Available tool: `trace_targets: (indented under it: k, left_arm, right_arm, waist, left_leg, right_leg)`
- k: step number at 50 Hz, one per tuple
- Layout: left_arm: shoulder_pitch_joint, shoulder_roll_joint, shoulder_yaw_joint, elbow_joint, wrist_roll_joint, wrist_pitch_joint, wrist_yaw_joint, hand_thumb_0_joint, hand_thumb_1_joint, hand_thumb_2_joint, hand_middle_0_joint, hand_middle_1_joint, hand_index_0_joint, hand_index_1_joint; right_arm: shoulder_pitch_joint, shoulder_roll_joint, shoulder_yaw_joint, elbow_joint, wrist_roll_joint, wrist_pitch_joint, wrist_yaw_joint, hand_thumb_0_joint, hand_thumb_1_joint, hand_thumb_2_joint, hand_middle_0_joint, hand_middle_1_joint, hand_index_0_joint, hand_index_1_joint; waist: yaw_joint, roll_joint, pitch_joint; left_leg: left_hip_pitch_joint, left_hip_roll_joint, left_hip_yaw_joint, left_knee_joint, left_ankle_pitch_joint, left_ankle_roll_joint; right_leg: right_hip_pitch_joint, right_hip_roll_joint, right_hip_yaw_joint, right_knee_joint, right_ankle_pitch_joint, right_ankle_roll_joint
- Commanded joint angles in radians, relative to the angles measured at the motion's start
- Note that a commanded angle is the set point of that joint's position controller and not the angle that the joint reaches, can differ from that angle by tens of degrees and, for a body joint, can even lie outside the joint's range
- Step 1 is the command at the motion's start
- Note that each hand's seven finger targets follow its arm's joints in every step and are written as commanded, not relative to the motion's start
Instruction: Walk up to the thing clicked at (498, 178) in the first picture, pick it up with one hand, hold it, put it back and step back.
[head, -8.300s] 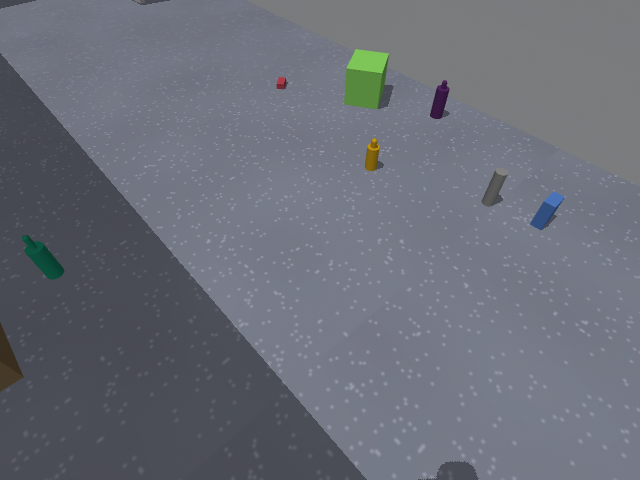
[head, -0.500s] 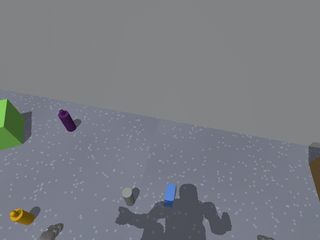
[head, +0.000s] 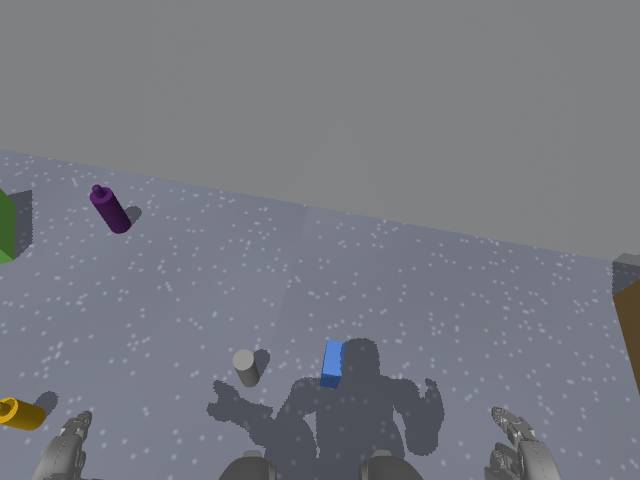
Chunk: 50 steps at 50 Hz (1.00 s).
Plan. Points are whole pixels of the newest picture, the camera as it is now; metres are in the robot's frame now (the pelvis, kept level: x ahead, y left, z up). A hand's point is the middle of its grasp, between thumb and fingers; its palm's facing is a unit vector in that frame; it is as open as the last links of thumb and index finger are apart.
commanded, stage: go down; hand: left
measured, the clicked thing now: (247, 369) +0.41 +0.17 -0.62
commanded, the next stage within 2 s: none
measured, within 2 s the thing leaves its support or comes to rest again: neither
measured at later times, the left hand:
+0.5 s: hand (105, 470) +0.16 +0.28 -0.16, palm faces +0.11 -0.95 -0.30, open 17.4 cm
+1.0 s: hand (113, 397) +0.27 +0.34 -0.25, palm faces +0.14 -0.97 -0.17, open 17.5 cm
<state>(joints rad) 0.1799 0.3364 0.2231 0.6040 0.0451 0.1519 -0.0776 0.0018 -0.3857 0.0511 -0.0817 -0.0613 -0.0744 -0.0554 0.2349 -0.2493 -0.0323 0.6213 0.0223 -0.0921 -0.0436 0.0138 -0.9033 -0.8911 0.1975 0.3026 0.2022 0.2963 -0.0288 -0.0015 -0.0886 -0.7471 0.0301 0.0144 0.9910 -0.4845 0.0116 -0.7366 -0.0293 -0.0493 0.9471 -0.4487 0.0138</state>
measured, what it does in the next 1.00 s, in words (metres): lowers itself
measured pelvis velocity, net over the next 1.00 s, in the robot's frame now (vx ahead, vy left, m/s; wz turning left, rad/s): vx -0.07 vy -0.01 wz -0.02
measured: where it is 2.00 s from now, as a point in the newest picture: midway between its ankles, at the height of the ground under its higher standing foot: outside the picture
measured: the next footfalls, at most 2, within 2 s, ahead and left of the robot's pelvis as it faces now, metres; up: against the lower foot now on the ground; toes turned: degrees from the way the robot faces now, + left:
none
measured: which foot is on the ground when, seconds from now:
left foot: down 0.00-1.00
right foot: down 0.00-1.00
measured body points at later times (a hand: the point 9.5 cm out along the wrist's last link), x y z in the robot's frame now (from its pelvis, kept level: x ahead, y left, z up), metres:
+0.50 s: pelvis -0.01 +0.00 -0.05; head +0.09 +0.02 +0.39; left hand +0.15 +0.33 -0.14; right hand +0.16 -0.25 -0.13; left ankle +0.00 +0.11 -0.68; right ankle +0.01 -0.13 -0.68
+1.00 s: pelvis -0.07 -0.01 -0.20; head +0.12 +0.02 +0.21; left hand +0.26 +0.39 -0.24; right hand +0.08 -0.29 -0.31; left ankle +0.00 +0.11 -0.68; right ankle +0.01 -0.13 -0.68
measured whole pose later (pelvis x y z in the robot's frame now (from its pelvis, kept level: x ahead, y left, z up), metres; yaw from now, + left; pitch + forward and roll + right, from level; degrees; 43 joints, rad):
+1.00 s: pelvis -0.07 -0.01 -0.20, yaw -1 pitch +33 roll -3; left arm -0.33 0.64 0.62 0.94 -0.12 -0.31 -0.51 -0.01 -0.56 0.05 -0.07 -0.07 -0.06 -0.07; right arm 0.15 -0.31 0.03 0.66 -0.02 -0.20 -0.04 0.01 -0.90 -0.89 0.20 0.30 0.20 0.30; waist -0.05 -0.02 -0.16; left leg -1.72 0.04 -0.04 1.82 -0.67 0.00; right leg -1.70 -0.04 -0.07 1.78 -0.64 -0.02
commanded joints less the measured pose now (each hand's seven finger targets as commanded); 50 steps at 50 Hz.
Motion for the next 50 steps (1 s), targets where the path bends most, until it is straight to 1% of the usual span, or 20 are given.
trace_targets:
  k: [1,4,8,11,12,16,18,19,21,23,25,27,28,30,31,37,42,46,49,50]
  left_arm:
    - [0.077,0.234,0.090,-0.198,-0.005,0.023,0.012,0.000,-0.539,0.017,-0.082,-0.053,-0.075,-0.057]
    - [0.049,0.214,0.061,-0.301,-0.011,0.060,0.009,0.000,-0.559,0.019,-0.082,-0.050,-0.074,-0.056]
    - [0.104,0.199,0.075,-0.291,-0.018,0.089,0.006,0.000,-0.574,0.024,-0.083,-0.056,-0.077,-0.062]
    - [0.076,0.207,0.071,-0.394,-0.025,0.079,-0.005,0.000,-0.554,0.048,-0.079,-0.071,-0.073,-0.076]
    - [0.137,0.210,0.094,-0.327,-0.031,0.086,-0.006,0.000,-0.568,0.037,-0.084,-0.068,-0.077,-0.074]
    - [0.171,0.209,0.116,-0.323,-0.043,0.068,-0.014,0.000,-0.581,0.032,-0.084,-0.056,-0.074,-0.064]
    - [0.111,0.223,0.117,-0.372,-0.046,0.045,-0.019,0.000,-0.544,0.056,-0.075,-0.059,-0.065,-0.069]
    - [0.081,0.253,0.146,-0.333,-0.047,0.034,-0.023,0.000,-0.553,0.043,-0.077,-0.051,-0.067,-0.060]
    - [-0.032,0.258,0.151,-0.348,-0.062,-0.017,-0.040,0.000,-0.539,0.050,-0.075,-0.056,-0.067,-0.064]
    - [-0.078,0.273,0.185,-0.243,-0.082,-0.074,-0.066,0.000,-0.527,0.053,-0.072,-0.053,-0.063,-0.061]
    - [-0.181,0.332,0.227,-0.234,-0.097,-0.151,-0.106,0.000,-0.516,0.034,-0.069,-0.039,-0.063,-0.044]
    - [-0.165,0.343,0.248,-0.114,-0.120,-0.214,-0.158,0.000,-0.554,0.012,-0.074,-0.031,-0.068,-0.036]
    - [-0.247,0.363,0.256,-0.151,-0.137,-0.256,-0.186,0.000,-0.538,0.019,-0.073,-0.038,-0.068,-0.042]
    - [-0.265,0.411,0.298,-0.085,-0.150,-0.311,-0.232,0.000,-0.566,0.017,-0.075,-0.048,-0.068,-0.052]
    - [-0.289,0.453,0.322,-0.093,-0.153,-0.333,-0.250,0.000,-0.546,0.034,-0.069,-0.049,-0.059,-0.056]
    - [-0.350,0.527,0.402,0.090,-0.167,-0.393,-0.323,0.000,-0.595,0.057,-0.072,-0.067,-0.057,-0.079]
    - [-0.505,0.628,0.469,0.110,-0.181,-0.457,-0.375,0.000,-0.586,0.054,-0.072,-0.075,-0.061,-0.082]
    - [-0.643,0.631,0.470,0.150,-0.197,-0.523,-0.423,0.000,-0.561,0.046,-0.068,-0.074,-0.061,-0.076]
    - [-0.718,0.659,0.465,0.204,-0.202,-0.554,-0.459,0.000,-0.541,0.043,-0.067,-0.070,-0.059,-0.073]
    - [-0.721,0.689,0.491,0.214,-0.204,-0.561,-0.466,0.000,-0.537,0.050,-0.067,-0.069,-0.056,-0.073]
  right_arm:
    - [0.008,-0.162,-0.053,-0.148,0.003,-0.065,-0.028,0.000,-0.870,-0.889,0.200,0.300,0.200,0.300]
    - [-0.006,-0.150,-0.042,-0.176,0.003,-0.078,-0.038,0.000,-0.878,-0.891,0.200,0.300,0.199,0.300]
    - [-0.003,-0.143,-0.036,-0.181,-0.004,-0.098,-0.047,0.000,-0.885,-0.893,0.200,0.300,0.199,0.300]
    - [-0.008,-0.140,-0.036,-0.207,-0.007,-0.113,-0.051,0.000,-0.875,-0.891,0.200,0.300,0.200,0.300]
    - [0.004,-0.144,-0.036,-0.189,-0.007,-0.116,-0.051,0.000,-0.879,-0.892,0.200,0.300,0.200,0.300]
    - [-0.001,-0.139,-0.036,-0.201,-0.011,-0.132,-0.050,0.000,-0.900,-0.898,0.199,0.300,0.199,0.300]
    - [0.004,-0.142,-0.038,-0.207,-0.012,-0.137,-0.051,0.000,-0.896,-0.897,0.200,0.300,0.199,0.300]
    - [-0.002,-0.145,-0.037,-0.198,-0.013,-0.139,-0.051,0.000,-0.898,-0.898,0.200,0.300,0.199,0.300]
    - [-0.013,-0.144,-0.033,-0.199,-0.016,-0.153,-0.050,0.000,-0.910,-0.901,0.200,0.300,0.199,0.300]
    - [-0.007,-0.150,-0.034,-0.171,-0.018,-0.164,-0.046,0.000,-0.924,-0.905,0.199,0.300,0.199,0.300]
    - [-0.013,-0.164,-0.041,-0.168,-0.022,-0.181,-0.043,0.000,-0.939,-0.908,0.199,0.300,0.199,0.300]
    - [-0.011,-0.180,-0.039,-0.154,-0.019,-0.188,-0.037,0.000,-0.941,-0.908,0.199,0.300,0.199,0.300]
    - [-0.010,-0.189,-0.040,-0.155,-0.021,-0.192,-0.034,0.000,-0.958,-0.913,0.199,0.300,0.199,0.300]
    - [-0.004,-0.205,-0.043,-0.136,-0.021,-0.191,-0.034,0.000,-0.935,-0.907,0.199,0.300,0.199,0.300]
    - [0.000,-0.210,-0.043,-0.136,-0.021,-0.187,-0.032,0.000,-0.929,-0.906,0.199,0.300,0.199,0.300]
    - [-0.006,-0.244,-0.040,-0.109,-0.020,-0.160,-0.022,0.000,-0.896,-0.899,0.199,0.300,0.199,0.300]
    - [-0.011,-0.254,-0.035,-0.088,-0.025,-0.143,-0.016,0.000,-0.889,-0.897,0.199,0.300,0.199,0.300]
    - [-0.007,-0.258,-0.026,-0.064,-0.030,-0.146,-0.013,0.000,-0.900,-0.900,0.199,0.300,0.199,0.300]
    - [0.008,-0.262,-0.017,-0.032,-0.037,-0.148,-0.017,0.000,-0.904,-0.901,0.199,0.300,0.200,0.300]
    - [0.015,-0.268,-0.016,-0.028,-0.039,-0.149,-0.016,0.000,-0.902,-0.901,0.199,0.300,0.199,0.300]
  waist:
    - [0.010,0.070,-0.232]
    - [-0.006,0.090,-0.213]
    - [-0.008,0.092,-0.183]
    - [-0.008,0.130,-0.240]
    - [-0.008,0.113,-0.226]
    - [-0.008,0.092,-0.228]
    - [-0.011,0.103,-0.249]
    - [-0.015,0.097,-0.247]
    - [-0.025,0.093,-0.238]
    - [-0.027,0.071,-0.234]
    - [-0.021,0.089,-0.304]
    - [-0.023,0.078,-0.347]
    - [-0.017,0.099,-0.380]
    - [0.007,0.124,-0.438]
    - [0.013,0.133,-0.483]
    - [0.046,0.108,-0.573]
    - [0.035,0.090,-0.592]
    - [-0.007,0.112,-0.596]
    - [-0.023,0.131,-0.582]
    - [-0.014,0.119,-0.606]
  left_leg:
    - [0.130,-0.012,-0.038,-0.129,0.286,-0.009]
    - [0.110,-0.011,-0.043,-0.114,0.273,-0.008]
    - [0.065,-0.004,-0.061,-0.097,0.237,-0.011]
    - [0.084,0.000,-0.065,-0.072,0.302,-0.016]
    - [0.065,-0.001,-0.066,-0.063,0.299,-0.015]
    - [0.009,-0.006,-0.064,-0.026,0.249,-0.009]
    - [-0.005,-0.008,-0.057,0.001,0.259,-0.008]
    - [-0.028,-0.004,-0.063,0.016,0.250,-0.008]
    - [-0.084,-0.008,-0.056,0.075,0.239,-0.004]
    - [-0.167,-0.012,-0.050,0.148,0.210,0.003]
    - [-0.223,-0.016,-0.050,0.214,0.179,0.007]
    - [-0.275,-0.018,-0.057,0.264,0.170,0.008]
    - [-0.309,-0.022,-0.055,0.296,0.146,0.008]
    - [-0.333,-0.021,-0.063,0.333,0.129,0.003]
    - [-0.341,-0.021,-0.063,0.351,0.137,0.003]
    - [-0.412,-0.017,-0.080,0.441,0.157,0.003]
    - [-0.537,-0.018,-0.072,0.525,0.104,0.013]
    - [-0.588,-0.014,-0.079,0.591,0.048,0.016]
    - [-0.650,-0.012,-0.074,0.634,-0.029,0.016]
    - [-0.664,-0.013,-0.069,0.649,-0.015,0.016]
  right_leg:
    - [0.115,0.031,0.001,-0.092,0.212,-0.037]
    - [0.086,0.029,-0.001,-0.078,0.205,-0.035]
    - [0.032,0.033,-0.010,-0.044,0.159,-0.036]
    - [0.017,0.034,-0.013,-0.007,0.194,-0.042]
    - [0.013,0.034,-0.015,-0.001,0.193,-0.040]
    - [-0.023,0.037,-0.012,0.027,0.163,-0.039]
    - [-0.042,0.033,-0.005,0.047,0.178,-0.040]
    - [-0.067,0.034,-0.005,0.067,0.165,-0.040]
    - [-0.122,0.031,-0.001,0.112,0.169,-0.037]
    - [-0.194,0.026,0.007,0.172,0.151,-0.035]
    - [-0.257,0.023,0.015,0.244,0.129,-0.037]
    - [-0.325,0.024,0.019,0.309,0.107,-0.041]
    - [-0.361,0.019,0.025,0.335,0.091,-0.042]
    - [-0.406,0.016,0.029,0.388,0.066,-0.046]
    - [-0.407,0.012,0.040,0.397,0.065,-0.047]
    - [-0.505,0.017,0.029,0.491,0.059,-0.053]
    - [-0.547,0.016,0.038,0.549,0.023,-0.049]
    - [-0.677,0.020,0.025,0.620,-0.021,-0.053]
    - [-0.727,0.018,0.041,0.638,-0.082,-0.051]
    - [-0.714,0.018,0.045,0.644,-0.075,-0.050]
